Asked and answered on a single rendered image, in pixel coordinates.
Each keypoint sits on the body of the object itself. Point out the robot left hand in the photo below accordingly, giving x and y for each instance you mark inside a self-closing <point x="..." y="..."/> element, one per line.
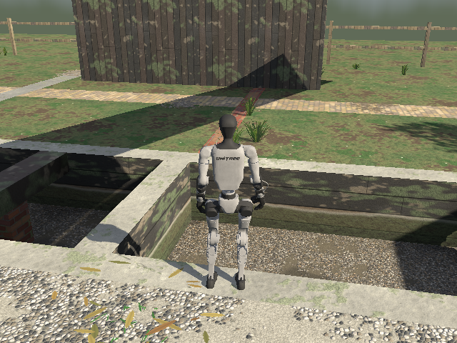
<point x="200" y="204"/>

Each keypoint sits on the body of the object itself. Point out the robot right forearm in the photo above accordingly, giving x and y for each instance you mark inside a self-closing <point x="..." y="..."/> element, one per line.
<point x="259" y="188"/>

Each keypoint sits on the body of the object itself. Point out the robot left upper arm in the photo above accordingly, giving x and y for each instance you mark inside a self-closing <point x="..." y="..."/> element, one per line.
<point x="205" y="153"/>

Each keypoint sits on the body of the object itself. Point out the robot left forearm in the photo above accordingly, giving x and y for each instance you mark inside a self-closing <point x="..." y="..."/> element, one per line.
<point x="200" y="191"/>

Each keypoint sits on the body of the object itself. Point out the robot left shin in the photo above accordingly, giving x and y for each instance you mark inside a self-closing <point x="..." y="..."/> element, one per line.
<point x="211" y="254"/>

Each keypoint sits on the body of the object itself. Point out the robot right thigh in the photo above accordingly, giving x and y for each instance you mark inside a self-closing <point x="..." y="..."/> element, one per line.
<point x="245" y="209"/>

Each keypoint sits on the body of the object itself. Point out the robot right hand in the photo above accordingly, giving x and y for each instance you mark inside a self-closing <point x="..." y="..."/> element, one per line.
<point x="261" y="200"/>

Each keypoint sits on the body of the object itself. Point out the robot right upper arm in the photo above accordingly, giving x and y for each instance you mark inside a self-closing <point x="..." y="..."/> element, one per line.
<point x="250" y="152"/>

